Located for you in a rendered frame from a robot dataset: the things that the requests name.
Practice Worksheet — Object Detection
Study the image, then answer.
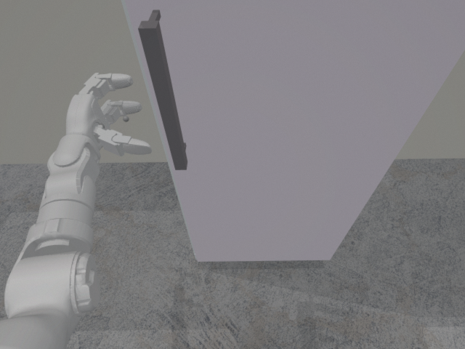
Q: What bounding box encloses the robot left forearm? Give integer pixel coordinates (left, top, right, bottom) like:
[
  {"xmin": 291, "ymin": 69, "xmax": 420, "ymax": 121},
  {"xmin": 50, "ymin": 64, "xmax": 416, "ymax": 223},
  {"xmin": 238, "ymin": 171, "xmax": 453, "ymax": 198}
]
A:
[{"xmin": 4, "ymin": 134, "xmax": 101, "ymax": 318}]

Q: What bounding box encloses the fridge door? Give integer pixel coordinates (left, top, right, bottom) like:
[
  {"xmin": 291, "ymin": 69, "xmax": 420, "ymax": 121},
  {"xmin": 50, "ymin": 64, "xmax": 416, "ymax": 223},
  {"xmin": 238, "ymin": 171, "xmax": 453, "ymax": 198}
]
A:
[{"xmin": 125, "ymin": 0, "xmax": 465, "ymax": 262}]

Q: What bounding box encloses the left robot upper arm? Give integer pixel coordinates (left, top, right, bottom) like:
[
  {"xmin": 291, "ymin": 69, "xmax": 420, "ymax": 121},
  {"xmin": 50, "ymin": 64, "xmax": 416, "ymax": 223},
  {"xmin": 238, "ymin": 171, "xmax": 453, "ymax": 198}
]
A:
[{"xmin": 0, "ymin": 250, "xmax": 101, "ymax": 349}]

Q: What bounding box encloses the robot left hand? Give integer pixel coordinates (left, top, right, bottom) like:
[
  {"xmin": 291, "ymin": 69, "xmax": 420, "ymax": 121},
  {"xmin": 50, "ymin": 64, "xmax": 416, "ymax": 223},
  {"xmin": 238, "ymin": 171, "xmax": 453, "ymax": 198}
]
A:
[{"xmin": 66, "ymin": 73, "xmax": 152, "ymax": 156}]

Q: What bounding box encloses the handle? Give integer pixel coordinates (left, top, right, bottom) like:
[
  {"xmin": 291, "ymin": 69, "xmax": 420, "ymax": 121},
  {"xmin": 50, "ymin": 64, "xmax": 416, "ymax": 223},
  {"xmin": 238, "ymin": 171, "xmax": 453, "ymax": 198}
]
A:
[{"xmin": 138, "ymin": 10, "xmax": 187, "ymax": 170}]

